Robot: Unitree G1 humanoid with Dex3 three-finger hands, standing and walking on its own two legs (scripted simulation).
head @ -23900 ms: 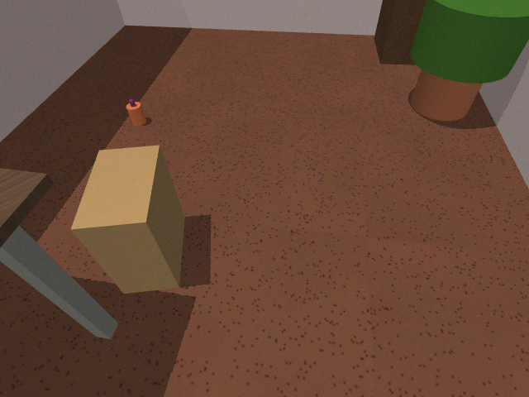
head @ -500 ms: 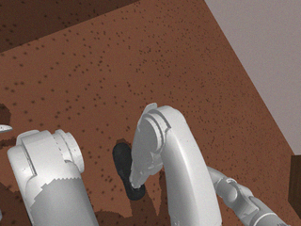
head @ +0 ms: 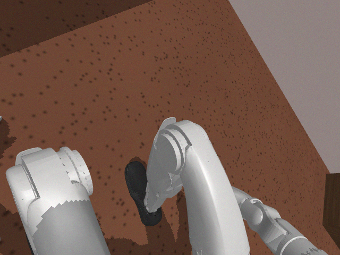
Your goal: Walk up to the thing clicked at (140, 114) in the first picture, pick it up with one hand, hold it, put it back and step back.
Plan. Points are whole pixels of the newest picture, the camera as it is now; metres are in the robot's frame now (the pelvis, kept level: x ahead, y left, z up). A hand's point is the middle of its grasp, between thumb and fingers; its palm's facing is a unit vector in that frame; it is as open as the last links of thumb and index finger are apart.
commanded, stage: close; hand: left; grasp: from the side
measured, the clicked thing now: out of the picture +0.44 +0.27 -0.20
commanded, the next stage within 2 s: settle in 0.10 s
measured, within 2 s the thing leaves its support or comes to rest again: leaves its support in 0.62 s
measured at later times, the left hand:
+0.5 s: hand out of the picture +0.43 +0.28 -0.18, palm faces +0.37 -0.93 +0.00, open 9.7 cm
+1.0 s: hand out of the picture +0.41 +0.31 -0.08, palm faces +0.32 -0.94 -0.07, open 9.8 cm
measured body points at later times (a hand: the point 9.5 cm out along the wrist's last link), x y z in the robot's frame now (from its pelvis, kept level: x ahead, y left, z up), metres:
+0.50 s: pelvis +0.00 +0.00 +0.00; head +0.23 +0.21 +0.33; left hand +0.41 +0.33 -0.18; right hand +0.17 -0.24 -0.03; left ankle +0.09 +0.12 -0.26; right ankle +0.17 -0.13 -0.25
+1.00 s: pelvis +0.01 -0.01 +0.03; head +0.20 +0.16 +0.40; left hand +0.38 +0.36 -0.07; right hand +0.19 -0.24 -0.03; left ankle +0.09 +0.12 -0.26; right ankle +0.17 -0.13 -0.25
